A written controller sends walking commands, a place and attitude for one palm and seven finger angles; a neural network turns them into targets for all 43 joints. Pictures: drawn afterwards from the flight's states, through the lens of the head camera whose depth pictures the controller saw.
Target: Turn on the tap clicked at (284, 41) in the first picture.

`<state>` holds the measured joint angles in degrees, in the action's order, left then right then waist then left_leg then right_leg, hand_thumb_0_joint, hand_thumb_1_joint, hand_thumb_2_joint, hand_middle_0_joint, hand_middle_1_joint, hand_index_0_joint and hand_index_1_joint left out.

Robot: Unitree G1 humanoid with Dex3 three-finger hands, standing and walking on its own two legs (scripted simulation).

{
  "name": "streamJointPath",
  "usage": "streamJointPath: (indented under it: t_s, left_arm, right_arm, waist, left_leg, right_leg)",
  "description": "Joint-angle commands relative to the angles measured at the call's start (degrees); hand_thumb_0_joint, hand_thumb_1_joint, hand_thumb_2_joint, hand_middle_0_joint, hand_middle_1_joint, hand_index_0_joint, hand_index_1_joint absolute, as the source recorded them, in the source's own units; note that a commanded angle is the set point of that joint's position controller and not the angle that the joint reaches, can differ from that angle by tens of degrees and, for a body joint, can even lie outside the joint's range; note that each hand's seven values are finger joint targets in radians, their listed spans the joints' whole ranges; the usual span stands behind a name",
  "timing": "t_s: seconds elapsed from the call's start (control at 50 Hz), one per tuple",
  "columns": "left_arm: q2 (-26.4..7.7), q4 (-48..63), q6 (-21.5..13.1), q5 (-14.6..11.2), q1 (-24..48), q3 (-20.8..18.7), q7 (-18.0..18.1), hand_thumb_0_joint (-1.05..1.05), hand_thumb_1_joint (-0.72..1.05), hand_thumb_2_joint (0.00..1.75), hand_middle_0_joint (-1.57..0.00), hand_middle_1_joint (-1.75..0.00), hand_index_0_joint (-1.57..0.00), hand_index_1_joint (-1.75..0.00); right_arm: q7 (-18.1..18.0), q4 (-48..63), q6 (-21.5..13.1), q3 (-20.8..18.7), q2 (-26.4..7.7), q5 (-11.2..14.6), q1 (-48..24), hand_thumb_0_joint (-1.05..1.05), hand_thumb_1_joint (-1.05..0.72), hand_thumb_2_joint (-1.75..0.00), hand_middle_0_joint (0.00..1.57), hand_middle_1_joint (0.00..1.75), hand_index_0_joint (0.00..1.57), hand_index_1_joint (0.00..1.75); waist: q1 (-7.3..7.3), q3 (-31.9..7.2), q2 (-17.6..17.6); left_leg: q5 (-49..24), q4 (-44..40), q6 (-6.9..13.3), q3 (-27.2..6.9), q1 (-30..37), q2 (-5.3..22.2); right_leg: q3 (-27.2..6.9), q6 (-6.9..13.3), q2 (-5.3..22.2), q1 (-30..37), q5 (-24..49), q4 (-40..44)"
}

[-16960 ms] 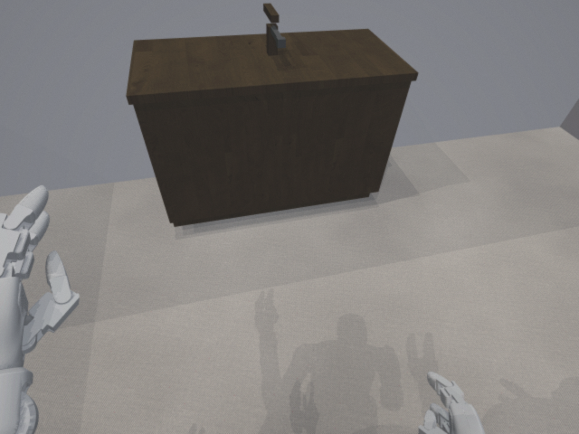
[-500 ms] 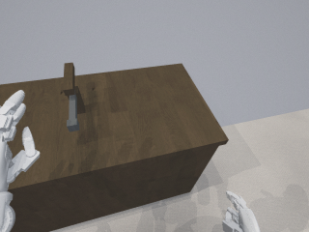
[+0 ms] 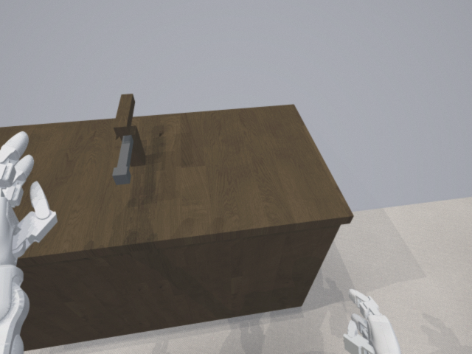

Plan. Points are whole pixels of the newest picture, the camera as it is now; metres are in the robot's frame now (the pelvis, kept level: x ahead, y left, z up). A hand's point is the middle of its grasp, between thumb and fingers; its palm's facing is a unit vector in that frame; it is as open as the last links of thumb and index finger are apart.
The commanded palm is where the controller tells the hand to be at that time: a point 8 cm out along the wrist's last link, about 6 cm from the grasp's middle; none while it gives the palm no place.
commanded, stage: turn the palm inward beside the body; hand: left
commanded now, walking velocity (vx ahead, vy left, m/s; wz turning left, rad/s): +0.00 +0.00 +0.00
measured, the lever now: (121, 175) +0.42 +0.30 +0.04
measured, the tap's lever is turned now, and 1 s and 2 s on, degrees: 0 0 0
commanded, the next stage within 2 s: reach beside the lever's end, fingers flat in 1.74 s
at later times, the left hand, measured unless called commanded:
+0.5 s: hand (88, 227) +0.23 +0.24 +0.15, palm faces +0.39 -0.88 -0.27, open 7.4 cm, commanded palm +0.18 +0.28 +0.16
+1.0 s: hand (76, 257) +0.19 +0.24 +0.14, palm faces +0.43 -0.89 -0.17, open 7.4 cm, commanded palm +0.14 +0.28 +0.15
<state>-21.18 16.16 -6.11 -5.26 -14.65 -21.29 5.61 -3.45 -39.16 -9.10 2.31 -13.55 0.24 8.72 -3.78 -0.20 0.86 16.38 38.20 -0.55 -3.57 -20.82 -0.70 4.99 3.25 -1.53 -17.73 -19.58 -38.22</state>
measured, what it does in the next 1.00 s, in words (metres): stands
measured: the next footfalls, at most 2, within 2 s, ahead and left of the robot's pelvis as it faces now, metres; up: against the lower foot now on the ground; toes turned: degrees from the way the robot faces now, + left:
none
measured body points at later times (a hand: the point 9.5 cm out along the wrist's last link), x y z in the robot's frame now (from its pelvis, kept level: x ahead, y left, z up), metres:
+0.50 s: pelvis +0.04 -0.02 +0.00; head +0.03 -0.04 +0.45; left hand +0.20 +0.28 +0.17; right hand +0.21 -0.27 -0.08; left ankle +0.05 +0.13 -0.72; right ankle +0.01 -0.08 -0.72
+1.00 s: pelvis +0.01 +0.00 +0.00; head -0.01 -0.01 +0.45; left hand +0.16 +0.28 +0.15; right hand +0.21 -0.21 -0.07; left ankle +0.05 +0.13 -0.72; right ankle +0.01 -0.08 -0.72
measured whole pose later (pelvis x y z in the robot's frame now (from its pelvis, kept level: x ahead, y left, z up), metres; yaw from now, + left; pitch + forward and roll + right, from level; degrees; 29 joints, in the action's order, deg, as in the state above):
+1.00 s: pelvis +0.01 +0.00 +0.00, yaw +0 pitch -1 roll +0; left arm -14.1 25.9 0.5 -11.3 -29.3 -13.2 7.9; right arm -5.8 -37.5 -15.3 3.1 -13.0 2.0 11.3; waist -4.1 -3.2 2.7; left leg 17.6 39.7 -0.5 -3.5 -21.5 -0.8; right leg 5.1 3.1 -1.4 -18.1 -20.5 -39.0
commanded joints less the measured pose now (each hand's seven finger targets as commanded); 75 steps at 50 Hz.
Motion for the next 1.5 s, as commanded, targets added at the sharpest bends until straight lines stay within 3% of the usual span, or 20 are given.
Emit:
streamJointPath:
  t_s: [0.0, 0.08, 0.12, 0.14, 0.2, 0.28, 0.46, 0.62, 0.64, 0.8, 0.82, 0.96, 1.02, 1.04, 1.12, 1.14, 1.22, 1.26, 1.32, 1.48]
  left_arm:
    - [-12.91, 8.84, 1.01, -1.08, 14.72, -0.87, -3.24, 0.0, 0.9, 0.9, -0.2, -0.3, -0.2, -0.3]
    - [-14.63, 9.67, 1.85, -2.89, 10.86, -4.97, -3.43, 0.0, 0.9, 0.9, -0.2, -0.3, -0.2, -0.3]
    - [-17.07, 9.82, 0.94, -3.92, 7.31, -9.76, -2.68, 0.0, 0.9, 0.9, -0.2, -0.3, -0.2, -0.3]
    - [-14.51, 11.65, 0.15, -4.64, 5.52, -8.78, -2.54, 0.0, 0.9, 0.9, -0.2, -0.3, -0.2, -0.3]
    - [-13.59, 13.45, -0.82, -6.32, -2.47, -11.05, -2.69, 0.0, 0.9, 0.9, -0.2, -0.3, -0.2, -0.3]
    - [-10.66, 14.47, -1.02, -7.88, -7.32, -9.73, -4.49, 0.0, 0.9, 0.9, -0.2, -0.3, -0.2, -0.3]
    - [-7.86, 18.85, -3.58, -7.13, -7.54, -5.18, -2.95, 0.0, 0.9, 0.9, -0.2, -0.3, -0.2, -0.3]
    - [-6.18, 19.87, -0.7, -6.34, -8.56, -2.68, -0.46, 0.0, 0.9, 0.9, -0.2, -0.3, -0.2, -0.3]
    - [-4.21, 20.57, -0.3, -6.44, -8.41, -0.62, -0.26, 0.0, 0.9, 0.9, -0.2, -0.3, -0.2, -0.3]
    - [-2.82, 21.13, 2.1, -6.52, -9.03, 1.13, 1.53, 0.0, 0.9, 0.9, -0.2, -0.3, -0.2, -0.3]
    - [-3.66, 21.91, 2.26, -6.05, -8.77, 0.51, 1.78, 0.0, 0.9, 0.9, -0.2, -0.3, -0.2, -0.3]
    - [-0.89, 22.92, 2.19, -5.85, -9.44, 3.83, 2.72, 0.0, 0.9, 0.9, -0.2, -0.3, -0.2, -0.3]
    - [-1.76, 23.49, 2.35, -5.76, -11.34, 2.94, 3.15, 0.0, 0.9, 0.9, -0.2, -0.3, -0.2, -0.3]
    - [0.5, 24.24, 2.15, -5.84, -11.32, 5.04, 3.07, 0.0, 0.9, 0.9, -0.2, -0.3, -0.2, -0.3]
    - [-0.66, 25.56, 2.15, -5.81, -13.36, 3.73, 3.73, 0.0, 0.9, 0.9, -0.2, -0.3, -0.2, -0.3]
    - [0.66, 25.37, 2.34, -6.02, -13.17, 4.79, 3.91, 0.0, 0.9, 0.9, -0.2, -0.3, -0.2, -0.3]
    - [-0.51, 25.4, 2.83, -6.49, -12.8, 3.08, 4.25, 0.0, 0.9, 0.9, -0.2, -0.3, -0.2, -0.3]
    - [1.03, 24.6, 3.33, -6.95, -12.88, 4.27, 4.15, 0.0, 0.9, 0.9, -0.2, -0.3, -0.2, -0.3]
    - [0.51, 25.44, 4.68, -7.0, -11.89, 4.27, 3.82, 0.0, 0.9, 0.9, -0.2, -0.3, -0.2, -0.3]
    - [1.86, 24.78, 5.5, -7.1, -12.99, 4.59, 3.82, 0.0, 0.9, 0.9, -0.2, -0.3, -0.2, -0.3]
  right_arm:
    - [-2.4, 9.86, -4.36, -2.19, -7.29, 0.75, -9.18, 0.0, -0.9, -0.9, 0.2, 0.3, 0.2, 0.3]
    - [-2.68, 9.84, -4.87, -2.49, -6.47, 0.92, -9.33, 0.0, -0.9, -0.9, 0.2, 0.3, 0.2, 0.3]
    - [-2.38, 9.23, -5.01, -2.87, -6.25, 0.97, -9.19, 0.0, -0.9, -0.9, 0.2, 0.3, 0.2, 0.3]
    - [-2.09, 9.73, -5.08, -2.91, -5.86, 0.93, -8.81, 0.0, -0.9, -0.9, 0.2, 0.3, 0.2, 0.3]
    - [-1.56, 10.16, -5.35, -3.42, -6.47, 0.96, -5.58, 0.0, -0.9, -0.9, 0.2, 0.3, 0.2, 0.3]
    - [-1.28, 10.25, -6.03, -4.03, -6.85, 1.6, -2.72, 0.0, -0.9, -0.9, 0.2, 0.3, 0.2, 0.3]
    - [-2.06, 10.25, -8.78, -4.46, -7.22, 1.81, -1.33, 0.0, -0.9, -0.9, 0.2, 0.3, 0.2, 0.3]
    - [-2.48, 10.97, -9.52, -3.17, -6.54, 2.06, -3.73, 0.0, -0.9, -0.9, 0.2, 0.3, 0.2, 0.3]
    - [-2.43, 11.37, -9.53, -2.91, -6.24, 2.05, -3.75, 0.0, -0.9, -0.9, 0.2, 0.3, 0.2, 0.3]
    - [-2.73, 11.76, -9.65, -2.11, -6.21, 1.88, -5.27, 0.0, -0.9, -0.9, 0.2, 0.3, 0.2, 0.3]
    - [-2.69, 11.61, -9.73, -2.05, -6.11, 1.96, -5.73, 0.0, -0.9, -0.9, 0.2, 0.3, 0.2, 0.3]
    - [-2.68, 11.66, -10.22, -1.47, -5.75, 1.81, -6.4, 0.0, -0.9, -0.9, 0.2, 0.3, 0.2, 0.3]
    - [-2.66, 11.45, -10.57, -1.54, -5.91, 1.6, -6.39, 0.0, -0.9, -0.9, 0.2, 0.3, 0.2, 0.3]
    - [-2.56, 11.69, -10.57, -1.41, -5.65, 1.67, -6.58, 0.0, -0.9, -0.9, 0.2, 0.3, 0.2, 0.3]
    - [-2.32, 11.56, -10.74, -1.59, -6.01, 1.43, -5.85, 0.0, -0.9, -0.9, 0.2, 0.3, 0.2, 0.3]
    - [-2.32, 11.84, -10.65, -1.47, -5.75, 1.42, -5.98, 0.0, -0.9, -0.9, 0.2, 0.3, 0.2, 0.3]
    - [-2.4, 11.34, -10.56, -1.68, -6.12, 1.38, -5.46, 0.0, -0.9, -0.9, 0.2, 0.3, 0.2, 0.3]
    - [-2.43, 11.5, -10.47, -1.59, -6.05, 1.45, -5.68, 0.0, -0.9, -0.9, 0.2, 0.3, 0.2, 0.3]
    - [-2.65, 11.31, -10.37, -1.5, -6.11, 1.68, -5.72, 0.0, -0.9, -0.9, 0.2, 0.3, 0.2, 0.3]
    - [-2.51, 11.38, -9.83, -1.6, -6.02, 1.38, -5.39, 0.0, -0.9, -0.9, 0.2, 0.3, 0.2, 0.3]
  waist:
    - [1.85, -3.23, 2.58]
    - [0.08, -4.17, -1.16]
    - [-0.98, -4.56, -0.99]
    - [-0.91, -6.4, -1.96]
    - [-1.17, -12.11, -1.96]
    - [-0.23, -13.23, -1.69]
    - [0.44, -10.86, -0.55]
    - [-0.63, -7.8, 2.17]
    - [-0.37, -7.51, 1.76]
    - [-0.34, -5.04, -0.6]
    - [-0.5, -4.71, 2.18]
    - [-0.1, -3.33, 1.39]
    - [-0.4, -3.41, 1.8]
    - [0.11, -3.88, 0.65]
    - [-0.5, -4.93, 3.67]
    - [-0.07, -4.6, 1.74]
    - [-0.41, -5.31, 2.96]
    - [-0.16, -4.72, 1.16]
    - [-0.25, -4.61, 3.32]
    - [-0.39, -5.51, -0.02]
  left_leg:
    - [7.91, -5.09, 2.34, 2.32, 2.85, -1.36]
    - [3.39, -3.26, 1.92, 1.79, 1.41, -0.18]
    - [1.24, -2.1, 1.31, 1.3, 0.49, 0.64]
    - [-1.0, -2.08, 1.44, 1.19, 0.39, 0.62]
    - [-10.27, -1.25, 1.78, 2.2, 1.48, 0.41]
    - [-16.37, -0.63, 2.33, 3.73, 3.01, -0.08]
    - [-14.88, -0.64, 2.97, 3.03, 3.86, -0.27]
    - [-9.4, -2.78, 2.85, 2.09, 3.33, -0.11]
    - [-8.53, -3.19, 2.76, 2.01, 3.44, -0.12]
    - [-1.96, -4.42, 2.72, 0.98, 2.27, 0.01]
    - [-1.74, -4.59, 2.69, 0.96, 2.8, 0.02]
    - [3.46, -5.08, 2.6, 0.05, 1.78, -0.21]
    - [3.94, -5.11, 2.62, -0.23, 1.54, -0.16]
    - [3.35, -5.21, 2.58, -0.36, 1.89, -0.16]
    - [1.28, -4.95, 2.36, -0.63, 2.06, -0.05]
    - [1.63, -4.99, 2.37, -0.71, 1.87, -0.01]
    - [0.09, -4.68, 2.25, -0.82, 2.14, 0.05]
    - [0.15, -4.85, 2.23, -1.02, 2.07, 0.14]
    - [0.13, -5.32, 2.15, -1.15, 2.62, 0.15]
    - [-4.1, -5.02, 2.03, -0.76, 3.4, 0.15]
  right_leg:
    - [-7.24, -3.0, 3.1, -5.31, -13.63, 14.61]
    - [-10.78, -3.48, 4.94, -2.04, -14.59, 16.69]
    - [-13.01, -4.18, 6.34, -0.13, -9.93, 16.66]
    - [-12.53, -4.42, 6.63, 1.67, -3.71, 15.07]
    - [-10.11, -5.44, 6.14, 5.84, 21.45, 8.97]
    - [-6.11, -5.8, 4.99, 6.14, 36.86, 5.38]
    - [-3.86, -4.15, 3.46, 0.61, 24.37, 5.62]
    - [-3.07, -2.93, 2.6, -1.41, 12.33, 7.45]
    - [-2.81, -2.88, 2.55, -1.66, 11.17, 7.48]
    - [-2.66, -2.89, 2.14, -3.46, 1.98, 9.37]
    - [-2.7, -2.63, 2.14, -3.76, 1.72, 9.54]
    - [-2.68, -2.54, 2.13, -4.72, -3.37, 9.91]
    - [-2.49, -2.4, 2.06, -4.4, -3.43, 9.9]
    - [-2.19, -2.4, 2.06, -4.33, -2.67, 9.28]
    - [-1.83, -1.99, 1.89, -3.53, -0.04, 8.32]
    - [-1.57, -2.21, 1.92, -4.01, -0.23, 8.09]
    - [-1.7, -2.02, 1.81, -3.39, 1.3, 8.06]
    - [-1.52, -2.09, 1.75, -3.55, 1.42, 7.95]
    - [-1.62, -1.93, 1.81, -3.1, 1.65, 8.36]
    - [-1.38, -2.0, 1.62, -1.91, 5.46, 8.05]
